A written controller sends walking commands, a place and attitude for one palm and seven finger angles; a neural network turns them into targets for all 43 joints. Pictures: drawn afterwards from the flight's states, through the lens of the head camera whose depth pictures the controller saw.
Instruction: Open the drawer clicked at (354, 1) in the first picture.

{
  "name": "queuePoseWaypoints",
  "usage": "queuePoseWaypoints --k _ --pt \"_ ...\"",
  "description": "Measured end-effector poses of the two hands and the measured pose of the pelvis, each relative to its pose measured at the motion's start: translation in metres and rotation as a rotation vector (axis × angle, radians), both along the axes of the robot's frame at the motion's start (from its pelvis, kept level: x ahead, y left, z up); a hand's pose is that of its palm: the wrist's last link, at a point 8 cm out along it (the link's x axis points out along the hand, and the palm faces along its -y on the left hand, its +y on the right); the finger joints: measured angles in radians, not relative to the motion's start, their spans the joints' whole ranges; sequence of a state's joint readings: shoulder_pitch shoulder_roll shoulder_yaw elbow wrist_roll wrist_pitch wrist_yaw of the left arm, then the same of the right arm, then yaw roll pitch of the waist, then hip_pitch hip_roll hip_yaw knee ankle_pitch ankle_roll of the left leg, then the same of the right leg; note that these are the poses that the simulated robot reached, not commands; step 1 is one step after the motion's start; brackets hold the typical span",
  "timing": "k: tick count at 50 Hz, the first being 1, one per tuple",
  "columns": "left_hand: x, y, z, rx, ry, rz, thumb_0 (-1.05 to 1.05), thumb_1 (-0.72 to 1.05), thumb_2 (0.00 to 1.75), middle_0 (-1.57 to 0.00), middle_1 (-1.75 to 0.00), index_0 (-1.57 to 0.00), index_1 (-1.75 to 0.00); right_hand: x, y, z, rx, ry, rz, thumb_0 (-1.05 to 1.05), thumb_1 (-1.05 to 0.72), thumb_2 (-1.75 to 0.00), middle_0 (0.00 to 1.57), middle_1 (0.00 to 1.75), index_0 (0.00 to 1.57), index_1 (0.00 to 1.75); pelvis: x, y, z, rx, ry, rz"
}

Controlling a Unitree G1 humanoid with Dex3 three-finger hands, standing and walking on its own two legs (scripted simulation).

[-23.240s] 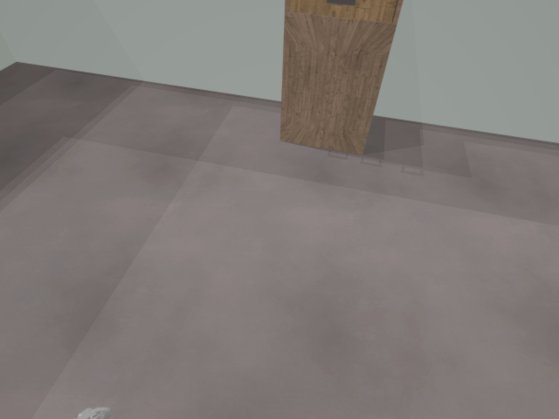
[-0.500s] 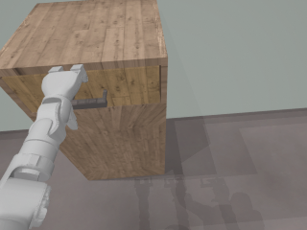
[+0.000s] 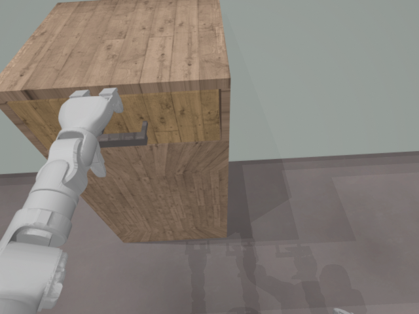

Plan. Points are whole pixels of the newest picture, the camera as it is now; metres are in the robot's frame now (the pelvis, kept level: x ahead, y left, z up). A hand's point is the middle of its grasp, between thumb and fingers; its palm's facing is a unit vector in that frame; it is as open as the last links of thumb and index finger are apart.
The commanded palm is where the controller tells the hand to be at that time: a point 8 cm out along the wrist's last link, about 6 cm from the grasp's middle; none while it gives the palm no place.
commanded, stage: re-aim the fingers above the handle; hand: left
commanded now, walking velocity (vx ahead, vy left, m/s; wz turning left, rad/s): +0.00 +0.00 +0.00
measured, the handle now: (121, 133) +0.49 +0.23 +0.05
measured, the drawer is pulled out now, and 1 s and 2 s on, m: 0.00 0.00 0.00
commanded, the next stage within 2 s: lower the fingers behind the handle in 1.80 s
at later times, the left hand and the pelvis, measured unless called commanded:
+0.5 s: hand (98, 132) +0.44 +0.25 +0.11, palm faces +0.00 -0.01 -1.00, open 13.8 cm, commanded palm +0.42 +0.25 +0.16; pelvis -0.01 +0.00 +0.00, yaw -1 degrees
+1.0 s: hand (91, 136) +0.43 +0.26 +0.10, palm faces -0.04 +0.00 -1.00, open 13.8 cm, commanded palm +0.41 +0.26 +0.16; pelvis -0.01 +0.01 +0.00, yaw +0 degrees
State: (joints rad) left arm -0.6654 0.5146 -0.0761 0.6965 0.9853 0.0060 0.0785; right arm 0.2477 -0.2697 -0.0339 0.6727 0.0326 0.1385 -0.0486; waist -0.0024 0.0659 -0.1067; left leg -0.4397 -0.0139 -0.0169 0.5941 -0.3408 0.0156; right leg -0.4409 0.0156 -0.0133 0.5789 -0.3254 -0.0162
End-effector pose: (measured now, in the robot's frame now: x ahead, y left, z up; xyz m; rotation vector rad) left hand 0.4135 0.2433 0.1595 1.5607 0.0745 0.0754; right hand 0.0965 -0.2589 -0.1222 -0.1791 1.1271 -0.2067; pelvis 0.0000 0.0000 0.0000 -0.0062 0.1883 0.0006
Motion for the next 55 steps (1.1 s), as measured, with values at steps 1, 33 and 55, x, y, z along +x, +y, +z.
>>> queuePoseWaypoints --k 1,33,55 --pt "0.001 0.0 0.0 -0.002 0.004 0.004 0.0 -0.49 0.3 -0.32 -1.2 -0.32 -1.2 -0.003 -0.001 0.0 0.001 0.005 -0.006 0.0 -0.91 -0.9 0.2 0.3 0.2 0.3 0.0 0.0 0.0 0.0 -0.001 -0.001" --pt "0.003 -0.003 -0.001 -0.006 0.014 -0.032 0.0 -0.49 0.3 -0.32 -1.2 -0.32 -1.2 -0.028 0.002 0.003 -0.011 0.01 -0.041 0.01 -0.91 -0.9 0.21 0.3 0.2 0.3 -0.008 0.006 0.0 -0.001 -0.002 -0.014" --pt "0.002 0.0 -0.003 -0.01 0.014 -0.064 0.0 -0.49 0.3 -0.32 -1.2 -0.32 -1.2 -0.022 0.001 0.003 -0.031 0.018 -0.018 0.01 -0.91 -0.9 0.21 0.3 0.2 0.3 -0.008 0.008 -0.001 -0.005 0.002 0.0"
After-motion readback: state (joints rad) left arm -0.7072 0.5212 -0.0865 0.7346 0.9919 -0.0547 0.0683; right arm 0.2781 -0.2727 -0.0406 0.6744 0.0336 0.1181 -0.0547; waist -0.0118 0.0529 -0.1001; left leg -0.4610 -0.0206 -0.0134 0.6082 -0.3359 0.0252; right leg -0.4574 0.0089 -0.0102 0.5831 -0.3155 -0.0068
